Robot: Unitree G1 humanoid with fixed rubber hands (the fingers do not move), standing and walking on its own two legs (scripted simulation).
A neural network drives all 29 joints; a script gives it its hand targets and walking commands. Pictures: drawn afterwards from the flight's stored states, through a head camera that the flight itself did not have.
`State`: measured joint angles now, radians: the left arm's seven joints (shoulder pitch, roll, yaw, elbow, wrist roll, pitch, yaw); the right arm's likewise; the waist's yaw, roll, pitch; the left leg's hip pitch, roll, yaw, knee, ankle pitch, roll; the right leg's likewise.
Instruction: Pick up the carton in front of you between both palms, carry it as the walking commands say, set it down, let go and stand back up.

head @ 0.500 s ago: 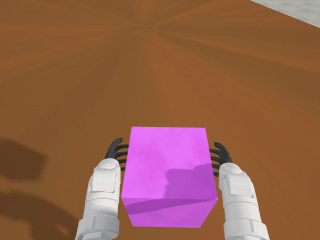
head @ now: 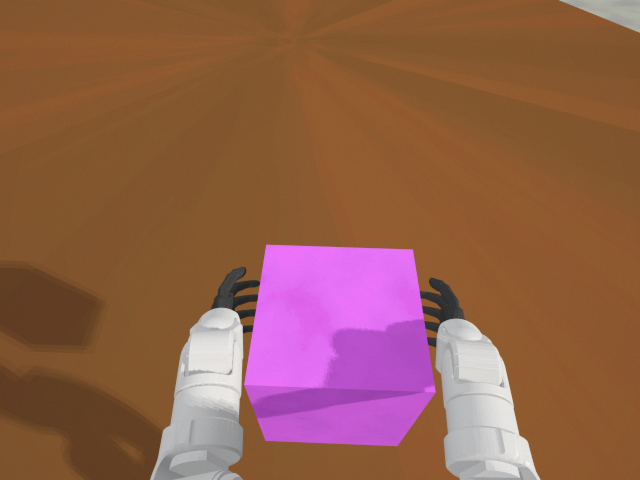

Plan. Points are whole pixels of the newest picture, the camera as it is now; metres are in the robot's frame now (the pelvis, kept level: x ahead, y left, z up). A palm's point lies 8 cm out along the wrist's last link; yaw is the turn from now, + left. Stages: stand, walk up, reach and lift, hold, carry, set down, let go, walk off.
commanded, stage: set down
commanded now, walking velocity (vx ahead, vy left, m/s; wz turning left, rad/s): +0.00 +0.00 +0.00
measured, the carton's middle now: (335, 350) +0.32 +0.01 -0.05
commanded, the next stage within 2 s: none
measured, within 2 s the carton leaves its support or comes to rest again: neither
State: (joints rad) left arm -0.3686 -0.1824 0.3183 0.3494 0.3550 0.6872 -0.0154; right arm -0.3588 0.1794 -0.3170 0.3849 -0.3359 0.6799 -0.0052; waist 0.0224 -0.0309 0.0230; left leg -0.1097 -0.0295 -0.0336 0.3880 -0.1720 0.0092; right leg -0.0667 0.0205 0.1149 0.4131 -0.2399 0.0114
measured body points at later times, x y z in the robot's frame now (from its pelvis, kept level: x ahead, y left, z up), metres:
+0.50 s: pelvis -0.04 -0.02 -0.07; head +0.18 +0.01 +0.32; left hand +0.35 +0.18 -0.16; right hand +0.37 -0.12 -0.16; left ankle +0.03 +0.12 -0.74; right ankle +0.00 -0.13 -0.74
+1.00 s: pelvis -0.07 -0.01 -0.20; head +0.20 +0.02 +0.16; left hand +0.37 +0.20 -0.30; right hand +0.43 -0.10 -0.30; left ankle +0.03 +0.12 -0.74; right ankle +0.00 -0.13 -0.74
